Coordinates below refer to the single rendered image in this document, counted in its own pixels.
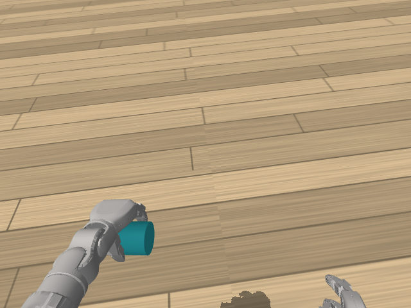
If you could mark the right robot hand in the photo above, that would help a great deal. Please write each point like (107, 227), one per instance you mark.
(348, 297)

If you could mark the left robot arm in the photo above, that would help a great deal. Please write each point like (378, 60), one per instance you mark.
(74, 269)

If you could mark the bottle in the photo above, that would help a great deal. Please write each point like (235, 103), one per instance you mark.
(137, 238)

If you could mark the left robot hand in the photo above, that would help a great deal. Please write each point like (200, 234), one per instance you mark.
(119, 213)

